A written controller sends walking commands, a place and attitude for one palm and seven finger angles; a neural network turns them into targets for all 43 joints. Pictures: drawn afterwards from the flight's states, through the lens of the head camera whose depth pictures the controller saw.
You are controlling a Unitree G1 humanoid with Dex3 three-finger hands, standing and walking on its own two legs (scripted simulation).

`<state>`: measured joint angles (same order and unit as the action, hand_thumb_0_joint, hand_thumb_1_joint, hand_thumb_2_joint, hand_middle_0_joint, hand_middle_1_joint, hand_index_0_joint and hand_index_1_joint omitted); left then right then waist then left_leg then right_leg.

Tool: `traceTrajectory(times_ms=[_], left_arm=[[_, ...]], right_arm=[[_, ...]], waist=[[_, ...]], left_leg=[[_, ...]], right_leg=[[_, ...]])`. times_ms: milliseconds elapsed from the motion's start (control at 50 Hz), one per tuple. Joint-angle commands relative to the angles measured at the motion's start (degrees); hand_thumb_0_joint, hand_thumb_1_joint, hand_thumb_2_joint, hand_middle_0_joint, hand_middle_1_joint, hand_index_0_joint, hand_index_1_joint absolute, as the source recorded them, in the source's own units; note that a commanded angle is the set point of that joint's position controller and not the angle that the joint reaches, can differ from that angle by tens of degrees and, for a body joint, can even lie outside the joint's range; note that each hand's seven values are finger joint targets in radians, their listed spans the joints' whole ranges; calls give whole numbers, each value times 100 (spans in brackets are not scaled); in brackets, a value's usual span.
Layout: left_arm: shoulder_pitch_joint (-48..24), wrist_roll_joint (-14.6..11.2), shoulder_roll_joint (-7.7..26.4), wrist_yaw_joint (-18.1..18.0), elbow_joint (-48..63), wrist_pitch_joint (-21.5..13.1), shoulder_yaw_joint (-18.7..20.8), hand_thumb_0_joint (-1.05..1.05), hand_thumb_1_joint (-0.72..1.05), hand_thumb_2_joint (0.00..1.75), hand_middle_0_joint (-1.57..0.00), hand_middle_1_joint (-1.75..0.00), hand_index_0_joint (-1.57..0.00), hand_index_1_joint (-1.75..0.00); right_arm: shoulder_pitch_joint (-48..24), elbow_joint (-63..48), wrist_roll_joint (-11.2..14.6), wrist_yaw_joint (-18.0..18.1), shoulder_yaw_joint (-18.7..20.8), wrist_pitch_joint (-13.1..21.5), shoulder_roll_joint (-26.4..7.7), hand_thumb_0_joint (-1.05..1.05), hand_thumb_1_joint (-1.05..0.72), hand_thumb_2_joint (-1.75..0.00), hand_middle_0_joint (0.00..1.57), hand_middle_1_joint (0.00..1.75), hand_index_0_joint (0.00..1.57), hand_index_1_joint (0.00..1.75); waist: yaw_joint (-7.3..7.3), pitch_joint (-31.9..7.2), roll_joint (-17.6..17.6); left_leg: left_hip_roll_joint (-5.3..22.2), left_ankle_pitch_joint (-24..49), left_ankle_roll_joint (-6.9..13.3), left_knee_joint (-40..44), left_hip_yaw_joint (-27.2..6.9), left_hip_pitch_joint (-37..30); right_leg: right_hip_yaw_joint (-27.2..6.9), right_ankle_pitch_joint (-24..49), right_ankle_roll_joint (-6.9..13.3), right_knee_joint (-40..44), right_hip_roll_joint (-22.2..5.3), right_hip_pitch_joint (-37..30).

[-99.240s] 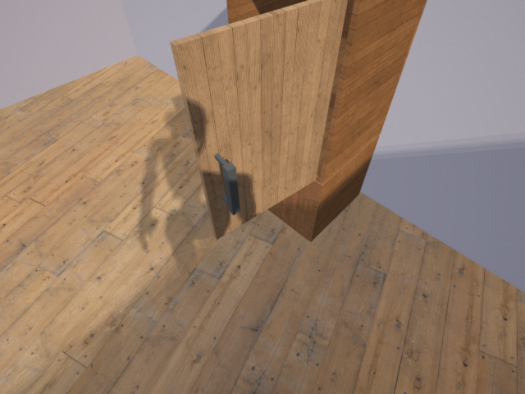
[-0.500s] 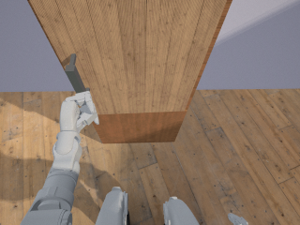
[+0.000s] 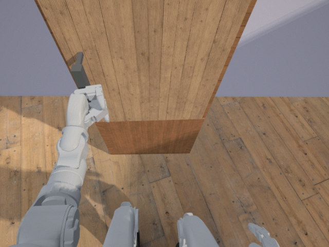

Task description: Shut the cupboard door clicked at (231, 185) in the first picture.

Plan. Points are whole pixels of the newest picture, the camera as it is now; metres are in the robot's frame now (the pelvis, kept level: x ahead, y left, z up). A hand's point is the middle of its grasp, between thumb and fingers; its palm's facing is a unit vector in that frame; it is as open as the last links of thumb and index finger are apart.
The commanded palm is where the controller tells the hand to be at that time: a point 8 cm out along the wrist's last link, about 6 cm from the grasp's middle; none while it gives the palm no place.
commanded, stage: push the door shut along its arc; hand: left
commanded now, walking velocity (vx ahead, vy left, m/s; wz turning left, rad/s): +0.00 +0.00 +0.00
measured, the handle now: (87, 84) +0.52 +0.20 +0.04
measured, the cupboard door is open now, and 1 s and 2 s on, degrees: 2 0 0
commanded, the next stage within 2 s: pull the fist back off the door in 0.42 s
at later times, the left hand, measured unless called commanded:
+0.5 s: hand (103, 102) +0.45 +0.15 +0.04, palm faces -0.13 -0.99 -0.05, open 3.2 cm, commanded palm +0.49 +0.18 +0.04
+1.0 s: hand (115, 103) +0.45 +0.12 +0.04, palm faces +0.06 -1.00 -0.02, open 3.1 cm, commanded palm +0.42 +0.17 +0.04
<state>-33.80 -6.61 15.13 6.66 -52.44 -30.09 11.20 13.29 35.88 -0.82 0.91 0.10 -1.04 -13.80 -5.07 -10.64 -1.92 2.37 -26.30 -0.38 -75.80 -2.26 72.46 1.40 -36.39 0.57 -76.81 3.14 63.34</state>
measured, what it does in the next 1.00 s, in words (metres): shifts its weight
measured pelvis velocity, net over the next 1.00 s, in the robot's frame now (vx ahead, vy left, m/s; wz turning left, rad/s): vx -0.05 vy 0.01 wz -0.06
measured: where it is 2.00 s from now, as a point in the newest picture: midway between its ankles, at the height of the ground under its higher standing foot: outside the picture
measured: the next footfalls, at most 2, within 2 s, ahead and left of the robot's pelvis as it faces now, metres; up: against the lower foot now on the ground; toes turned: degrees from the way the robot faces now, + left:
none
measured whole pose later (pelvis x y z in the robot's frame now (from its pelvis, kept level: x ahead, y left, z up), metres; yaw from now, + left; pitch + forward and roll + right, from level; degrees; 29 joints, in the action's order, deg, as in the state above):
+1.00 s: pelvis -0.05 +0.01 -0.02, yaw -3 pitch +23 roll -4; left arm -47.6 -2.8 18.9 -2.2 -65.0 -27.6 16.6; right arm 20.8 38.0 -2.3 -1.0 -1.4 -0.5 -14.4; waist -9.9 -9.8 -3.2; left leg 1.1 -22.8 0.4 -78.4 -3.4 80.0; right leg 0.1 -31.1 -0.5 -79.9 5.1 72.4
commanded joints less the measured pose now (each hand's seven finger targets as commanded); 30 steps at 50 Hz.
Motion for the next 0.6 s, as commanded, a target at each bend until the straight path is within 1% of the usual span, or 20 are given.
traceTrajectory(times_ms=[0,20,60,80,120,160,180,200,240,260,280,300,340,380,400,440,500,520,540,580], left_arm=[[-2387,-67,940,226,844,-328,213,0,90,90,-130,-150,-130,-150],[-2540,-63,884,271,853,-314,141,0,90,90,-130,-150,-130,-150],[-2522,-75,926,326,765,-275,207,0,90,90,-130,-150,-130,-150],[-2666,-87,858,352,747,-253,140,0,90,90,-130,-150,-130,-150],[-2797,-63,997,396,587,-234,219,0,90,90,-130,-150,-130,-150],[-3308,-13,940,447,539,-263,63,0,90,90,-130,-150,-130,-150],[-3376,11,1080,457,407,-255,180,0,90,90,-130,-150,-130,-150],[-3476,8,1063,483,303,-232,139,0,90,90,-130,-150,-130,-150],[-3866,8,1121,540,339,-265,138,0,90,90,-130,-150,-130,-150],[-4010,21,1031,578,247,-241,12,0,90,90,-130,-150,-130,-150],[-4186,36,1128,598,217,-230,51,0,90,90,-130,-150,-130,-150],[-4303,64,1143,608,92,-189,10,0,90,90,-130,-150,-130,-150],[-4791,73,1044,630,11,-147,-157,0,90,90,-130,-150,-130,-150],[-5009,102,1218,628,-177,-84,-128,0,90,90,-130,-150,-130,-150],[-5132,135,1184,631,-256,-41,-215,0,90,90,-130,-150,-130,-150],[-5426,114,1076,642,-201,-8,-323,0,90,90,-130,-150,-130,-150],[-5659,116,1367,672,-207,84,-272,0,90,90,-130,-150,-130,-150],[-5618,-403,1154,-117,-321,177,523,0,90,90,-130,-150,-130,-150],[-5376,-313,1007,-526,-459,204,424,0,90,90,-130,-150,-130,-150],[-5419,-21,1003,-1009,-431,200,364,0,90,90,-130,-150,-130,-150]], right_arm=[[676,-385,21,33,353,81,-898,0,-90,-90,20,30,20,30],[704,-378,18,24,368,66,-906,0,-90,-90,20,30,20,30],[768,-382,25,8,383,38,-926,0,-90,-90,20,30,20,30],[804,-358,30,-8,383,23,-916,0,-90,-90,20,30,20,30],[869,-322,38,-5,399,-10,-948,0,-90,-90,20,30,20,30],[906,-263,38,-4,386,-12,-945,0,-90,-90,20,30,20,30],[948,-223,36,5,402,-22,-975,0,-90,-90,20,30,20,30],[982,-215,39,7,387,-28,-984,0,-90,-90,20,30,20,30],[1058,-171,37,26,400,-1,-1003,0,-90,-90,20,30,20,30],[1048,-138,48,25,396,-6,-1005,0,-90,-90,20,30,20,30],[1078,-96,52,37,398,-3,-1028,0,-90,-90,20,30,20,30],[1085,-76,56,44,383,-4,-1029,0,-90,-90,20,30,20,30],[1139,-33,57,62,364,41,-1041,0,-90,-90,20,30,20,30],[1100,-11,74,80,333,67,-1096,0,-90,-90,20,30,20,30],[1101,-12,81,93,313,86,-1107,0,-90,-90,20,30,20,30],[1109,-20,84,116,294,168,-1111,0,-90,-90,20,30,20,30],[1019,0,99,164,235,255,-1204,0,-90,-90,20,30,20,30],[920,-71,9,204,225,299,-1140,0,-90,-90,20,30,20,30],[905,-62,-32,178,208,348,-1121,0,-90,-90,20,30,20,30],[943,-44,-128,91,218,353,-1124,0,-90,-90,20,30,20,30]], waist=[[-172,-2496,-312],[-240,-2535,-304],[-204,-2631,-377],[-272,-2586,-339],[-336,-2480,-103],[-459,-2423,-264],[-473,-2371,-215],[-518,-2326,-138],[-611,-2393,-204],[-657,-2389,-252],[-699,-2383,-220],[-719,-2309,-314],[-903,-2139,-332],[-931,-2090,-388],[-981,-2049,-351],[-1056,-2039,-619],[-1077,-2116,-697],[-751,-2142,-677],[-806,-2124,-734],[-840,-2294,-674]], left_leg=[[-73,981,179,675,-173,-2919],[-66,1015,186,663,-196,-2974],[-54,1196,173,660,-224,-3097],[-53,1167,184,653,-233,-3062],[-57,1032,215,617,-217,-2853],[-59,903,227,576,-250,-2835],[-41,813,225,567,-273,-2817],[-56,734,244,562,-275,-2722],[-53,717,263,518,-317,-2772],[-55,626,255,514,-324,-2791],[-40,554,263,490,-356,-2767],[-54,417,262,478,-347,-2676],[-56,128,286,472,-421,-2642],[-59,-304,280,474,-439,-2433],[-65,-518,285,484,-473,-2357],[-62,-758,287,510,-531,-2425],[-35,-1194,275,562,-621,-2329],[-62,-1539,192,788,-779,-2173],[-50,-1689,169,903,-854,-2303],[-77,-1620,154,902,-832,-2300]], right_leg=[[-59,1560,95,1254,-45,84],[-53,1574,87,1257,-46,142],[-20,1665,109,1204,-43,211],[-13,1649,97,1220,-40,221],[-56,1588,78,1272,-35,184],[-46,1436,86,1248,-40,393],[-37,1333,94,1249,-31,474],[-46,1266,93,1272,-26,472],[-32,1229,105,1228,-19,599],[-29,1141,100,1253,-30,689],[-23,1077,105,1236,-27,758],[-31,967,115,1240,-26,827],[-4,783,124,1225,-18,1088],[-30,498,131,1217,-19,1212],[-23,375,139,1196,-16,1289],[-7,289,159,1155,-17,1482],[-15,24,160,1093,-17,1593],[70,-38,145,1039,-23,1561],[141,-42,112,1006,-1,1657],[153,37,83,995,-39,1546]])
